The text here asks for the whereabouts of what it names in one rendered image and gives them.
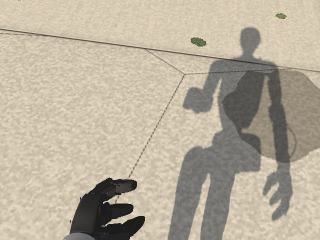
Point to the left robot hand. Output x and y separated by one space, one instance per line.
92 215

